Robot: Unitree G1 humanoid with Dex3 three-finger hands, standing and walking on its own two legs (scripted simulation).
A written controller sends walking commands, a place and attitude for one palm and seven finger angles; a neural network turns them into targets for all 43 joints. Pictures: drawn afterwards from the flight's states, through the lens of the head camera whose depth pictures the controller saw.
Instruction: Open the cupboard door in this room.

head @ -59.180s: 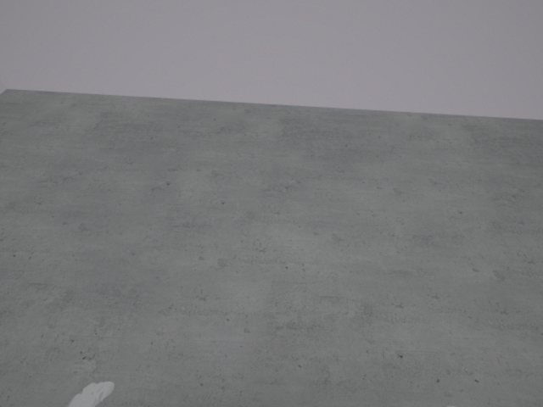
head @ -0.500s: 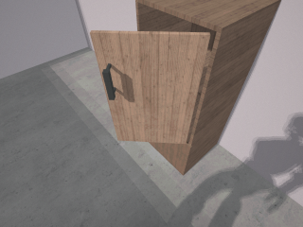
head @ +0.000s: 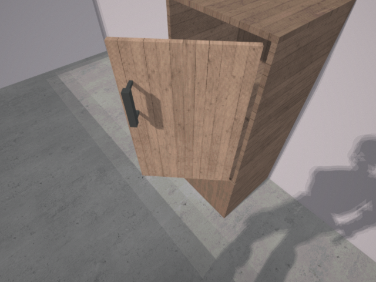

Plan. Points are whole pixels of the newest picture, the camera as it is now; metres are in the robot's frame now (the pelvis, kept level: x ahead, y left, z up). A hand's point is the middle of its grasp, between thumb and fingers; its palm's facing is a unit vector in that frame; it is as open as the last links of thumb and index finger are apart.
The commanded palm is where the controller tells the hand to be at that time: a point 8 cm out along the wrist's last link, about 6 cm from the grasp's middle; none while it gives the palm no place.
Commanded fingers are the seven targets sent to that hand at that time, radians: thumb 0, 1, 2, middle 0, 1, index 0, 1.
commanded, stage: raise the hand with hooked fingers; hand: left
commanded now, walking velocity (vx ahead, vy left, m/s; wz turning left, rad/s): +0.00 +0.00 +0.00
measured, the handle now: (132, 104) +0.55 +0.19 +0.06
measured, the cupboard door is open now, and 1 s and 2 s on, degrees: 45 45 45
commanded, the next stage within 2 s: none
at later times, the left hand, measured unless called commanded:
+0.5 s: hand (83, 275) +0.14 +0.22 -0.03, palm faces +0.16 -0.99 -0.06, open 9.3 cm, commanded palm +0.14 +0.26 -0.02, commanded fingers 0.00 0.25 0.62 -0.25 -0.72 -0.25 -0.72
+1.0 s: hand (72, 242) +0.19 +0.25 +0.00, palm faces -0.04 -1.00 -0.07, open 12.3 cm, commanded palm +0.17 +0.31 +0.03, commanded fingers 0.00 -0.34 0.37 -0.29 -1.10 -0.29 -1.10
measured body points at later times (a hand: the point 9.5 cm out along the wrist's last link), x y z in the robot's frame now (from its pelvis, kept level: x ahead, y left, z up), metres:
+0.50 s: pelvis +0.00 -0.02 -0.08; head +0.05 +0.00 +0.37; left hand +0.13 +0.27 -0.02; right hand +0.25 -0.24 -0.12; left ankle +0.01 +0.11 -0.74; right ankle +0.00 -0.13 -0.74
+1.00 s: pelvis -0.03 +0.01 -0.06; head +0.01 +0.03 +0.39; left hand +0.19 +0.30 +0.01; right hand +0.14 -0.24 -0.12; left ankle +0.01 +0.11 -0.74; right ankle +0.00 -0.13 -0.74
